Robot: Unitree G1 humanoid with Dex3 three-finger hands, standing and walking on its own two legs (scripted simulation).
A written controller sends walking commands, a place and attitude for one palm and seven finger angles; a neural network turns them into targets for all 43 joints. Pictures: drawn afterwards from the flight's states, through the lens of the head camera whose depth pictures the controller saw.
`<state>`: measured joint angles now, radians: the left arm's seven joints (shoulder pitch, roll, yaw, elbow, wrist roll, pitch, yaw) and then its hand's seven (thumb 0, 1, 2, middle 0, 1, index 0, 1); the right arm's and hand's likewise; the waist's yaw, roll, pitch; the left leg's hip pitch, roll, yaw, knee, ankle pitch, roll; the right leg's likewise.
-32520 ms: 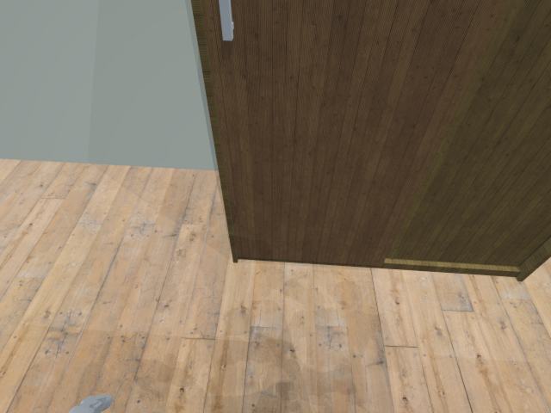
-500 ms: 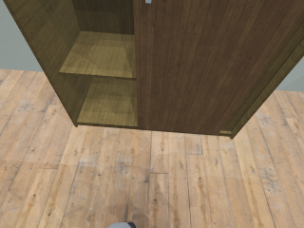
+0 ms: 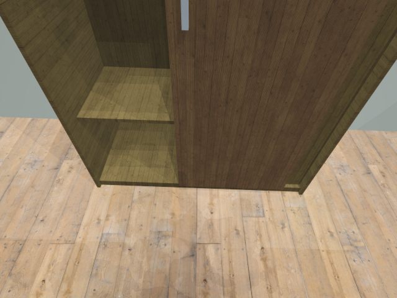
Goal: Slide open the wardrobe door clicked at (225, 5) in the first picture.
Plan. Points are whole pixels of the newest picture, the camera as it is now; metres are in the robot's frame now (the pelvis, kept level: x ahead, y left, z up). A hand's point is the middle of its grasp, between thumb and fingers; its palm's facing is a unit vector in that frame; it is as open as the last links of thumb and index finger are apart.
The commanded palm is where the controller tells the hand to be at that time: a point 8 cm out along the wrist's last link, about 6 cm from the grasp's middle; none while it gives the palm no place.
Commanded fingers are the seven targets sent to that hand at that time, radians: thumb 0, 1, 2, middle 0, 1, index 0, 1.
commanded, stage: let the arm hang, fingers relaxed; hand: left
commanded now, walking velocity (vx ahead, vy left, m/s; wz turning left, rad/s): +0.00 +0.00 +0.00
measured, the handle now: out of the picture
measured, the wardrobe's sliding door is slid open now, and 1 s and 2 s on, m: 0.47 0.47 0.47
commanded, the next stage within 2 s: look to check the result in 0.12 s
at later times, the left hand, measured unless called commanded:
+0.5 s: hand out of the picture +0.02 +0.17 -0.18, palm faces -0.03 -0.98 -0.20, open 7.4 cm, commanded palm none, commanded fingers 0.00 0.90 0.90 -0.20 -0.30 -0.20 -0.30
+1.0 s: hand out of the picture +0.04 +0.17 -0.18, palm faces -0.04 -0.98 -0.20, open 7.4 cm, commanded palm none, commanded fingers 0.00 0.90 0.90 -0.20 -0.30 -0.20 -0.30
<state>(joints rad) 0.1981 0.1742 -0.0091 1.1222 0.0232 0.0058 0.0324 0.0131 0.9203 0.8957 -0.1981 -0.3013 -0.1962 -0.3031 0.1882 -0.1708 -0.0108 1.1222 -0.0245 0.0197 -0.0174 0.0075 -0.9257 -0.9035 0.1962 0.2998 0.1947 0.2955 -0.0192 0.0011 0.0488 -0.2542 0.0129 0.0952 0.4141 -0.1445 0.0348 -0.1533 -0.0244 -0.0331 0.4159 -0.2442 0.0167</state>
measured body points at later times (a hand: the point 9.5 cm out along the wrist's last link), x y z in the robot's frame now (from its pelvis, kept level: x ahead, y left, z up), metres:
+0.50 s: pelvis +0.01 +0.00 +0.00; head +0.04 +0.00 +0.45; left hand +0.02 +0.22 -0.16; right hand +0.02 -0.23 -0.16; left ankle +0.05 +0.10 -0.74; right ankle -0.01 -0.13 -0.74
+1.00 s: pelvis +0.02 -0.01 +0.00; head +0.05 +0.00 +0.45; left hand +0.04 +0.22 -0.16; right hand +0.04 -0.24 -0.16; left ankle +0.05 +0.10 -0.74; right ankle -0.01 -0.13 -0.74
